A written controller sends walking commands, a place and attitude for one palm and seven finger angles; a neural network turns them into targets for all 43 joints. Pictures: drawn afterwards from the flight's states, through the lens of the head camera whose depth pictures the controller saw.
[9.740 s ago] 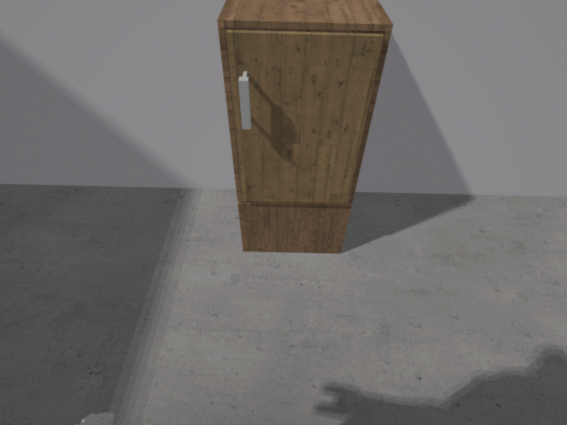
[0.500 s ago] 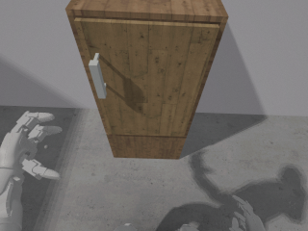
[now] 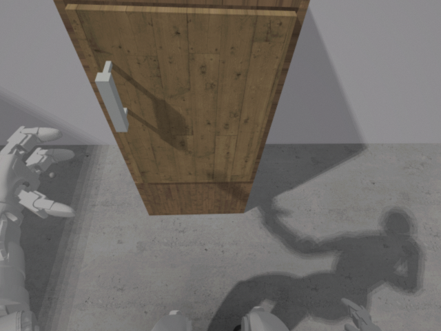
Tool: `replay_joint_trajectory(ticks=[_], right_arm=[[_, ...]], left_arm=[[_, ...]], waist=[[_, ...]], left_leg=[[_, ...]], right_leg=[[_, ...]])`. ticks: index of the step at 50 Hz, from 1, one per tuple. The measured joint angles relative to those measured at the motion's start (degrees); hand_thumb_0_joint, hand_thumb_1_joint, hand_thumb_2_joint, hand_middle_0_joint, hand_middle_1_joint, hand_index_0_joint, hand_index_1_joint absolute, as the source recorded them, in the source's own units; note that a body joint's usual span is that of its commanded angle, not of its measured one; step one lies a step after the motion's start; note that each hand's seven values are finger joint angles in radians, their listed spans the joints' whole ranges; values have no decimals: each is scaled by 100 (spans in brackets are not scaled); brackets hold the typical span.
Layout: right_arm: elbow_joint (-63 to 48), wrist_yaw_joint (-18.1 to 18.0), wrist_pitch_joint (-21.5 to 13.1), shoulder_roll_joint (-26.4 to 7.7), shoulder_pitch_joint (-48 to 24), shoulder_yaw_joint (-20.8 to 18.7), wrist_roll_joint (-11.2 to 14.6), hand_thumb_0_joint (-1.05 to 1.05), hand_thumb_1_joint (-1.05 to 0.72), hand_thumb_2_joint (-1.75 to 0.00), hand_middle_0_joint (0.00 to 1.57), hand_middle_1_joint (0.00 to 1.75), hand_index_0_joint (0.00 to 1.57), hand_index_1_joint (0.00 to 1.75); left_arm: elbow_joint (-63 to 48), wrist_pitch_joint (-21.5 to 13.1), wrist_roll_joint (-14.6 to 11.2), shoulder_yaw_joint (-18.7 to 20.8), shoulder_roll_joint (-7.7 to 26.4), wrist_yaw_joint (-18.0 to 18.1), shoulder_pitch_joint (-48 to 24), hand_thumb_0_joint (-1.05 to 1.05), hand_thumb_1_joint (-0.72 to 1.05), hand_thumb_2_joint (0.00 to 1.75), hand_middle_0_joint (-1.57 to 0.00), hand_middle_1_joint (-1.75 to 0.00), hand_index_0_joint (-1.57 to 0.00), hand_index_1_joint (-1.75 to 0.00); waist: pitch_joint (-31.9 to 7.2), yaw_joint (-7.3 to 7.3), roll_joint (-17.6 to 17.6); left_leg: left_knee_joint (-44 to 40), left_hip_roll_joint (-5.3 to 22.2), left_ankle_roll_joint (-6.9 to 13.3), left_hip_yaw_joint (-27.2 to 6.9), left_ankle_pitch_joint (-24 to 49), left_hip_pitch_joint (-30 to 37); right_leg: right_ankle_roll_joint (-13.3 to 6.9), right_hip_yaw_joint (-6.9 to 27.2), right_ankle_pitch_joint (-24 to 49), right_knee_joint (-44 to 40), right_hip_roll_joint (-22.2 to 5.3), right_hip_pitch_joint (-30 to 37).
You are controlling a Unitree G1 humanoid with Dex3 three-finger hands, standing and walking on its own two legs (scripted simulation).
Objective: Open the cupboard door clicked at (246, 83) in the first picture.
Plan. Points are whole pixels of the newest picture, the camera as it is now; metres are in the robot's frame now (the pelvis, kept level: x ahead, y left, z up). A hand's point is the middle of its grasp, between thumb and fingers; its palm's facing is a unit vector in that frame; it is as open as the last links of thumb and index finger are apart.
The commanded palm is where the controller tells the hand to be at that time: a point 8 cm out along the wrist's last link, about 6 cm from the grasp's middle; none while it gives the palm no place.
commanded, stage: move the hooked fingers beside the handle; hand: left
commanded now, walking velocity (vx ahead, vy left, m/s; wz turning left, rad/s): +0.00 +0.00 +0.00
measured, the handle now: (115, 98) +0.56 +0.24 +0.05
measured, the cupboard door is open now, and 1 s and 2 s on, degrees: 0 0 0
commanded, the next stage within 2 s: slide the fingers in behind the handle in 1.90 s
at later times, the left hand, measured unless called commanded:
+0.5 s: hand (67, 146) +0.42 +0.29 +0.06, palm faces +0.05 -1.00 +0.00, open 14.0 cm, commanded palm +0.40 +0.34 +0.06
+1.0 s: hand (78, 121) +0.49 +0.29 +0.06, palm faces +0.06 -1.00 -0.01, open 14.0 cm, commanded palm +0.47 +0.34 +0.06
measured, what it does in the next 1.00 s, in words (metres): stands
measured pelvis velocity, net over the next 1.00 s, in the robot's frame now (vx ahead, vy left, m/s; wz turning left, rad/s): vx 0.00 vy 0.02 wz -0.03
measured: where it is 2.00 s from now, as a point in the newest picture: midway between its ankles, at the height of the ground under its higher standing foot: outside the picture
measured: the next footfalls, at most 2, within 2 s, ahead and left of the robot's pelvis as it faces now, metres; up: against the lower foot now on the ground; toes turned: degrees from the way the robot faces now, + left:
none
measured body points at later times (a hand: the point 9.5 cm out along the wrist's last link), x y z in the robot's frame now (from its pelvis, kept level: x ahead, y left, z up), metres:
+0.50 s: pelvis +0.00 +0.02 +0.00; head +0.10 +0.04 +0.44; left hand +0.41 +0.34 +0.07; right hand +0.08 -0.25 -0.10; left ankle +0.00 +0.10 -0.68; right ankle +0.03 -0.10 -0.68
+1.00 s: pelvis +0.00 +0.02 -0.01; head +0.14 +0.06 +0.41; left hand +0.48 +0.35 +0.06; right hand +0.01 -0.25 -0.11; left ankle +0.00 +0.10 -0.68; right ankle +0.03 -0.10 -0.68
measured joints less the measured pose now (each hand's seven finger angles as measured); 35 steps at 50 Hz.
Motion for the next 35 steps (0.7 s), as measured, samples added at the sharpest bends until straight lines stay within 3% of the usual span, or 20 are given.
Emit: replay_joint_trajectory(ticks=[11,23,35], right_arm=[[143,32,227,18,156,-30,-12,1,-90,-90,20,30,21,30],[71,119,456,87,131,-25,-60,1,-90,-90,20,30,21,30],[144,125,716,80,162,37,-122,1,-90,-90,20,30,21,30]], left_arm=[[478,-201,127,-12,67,-5,-525,-1,-50,30,-30,-120,-30,-120],[866,-278,363,-122,65,312,-1113,-1,-50,30,-30,-120,-30,-120],[1731,-477,709,-38,445,465,-1992,-1,-50,30,-30,-120,-30,-120]], waist=[[-55,-67,-17],[-119,-171,-10],[-22,-325,-61]], left_leg=[[73,-16,57,6,-40,-207],[86,-39,131,76,-57,-313],[328,-33,153,16,-99,-687]], right_leg=[[55,11,-5,19,-15,-180],[138,84,26,-5,-33,-287],[152,25,16,147,-38,-600]])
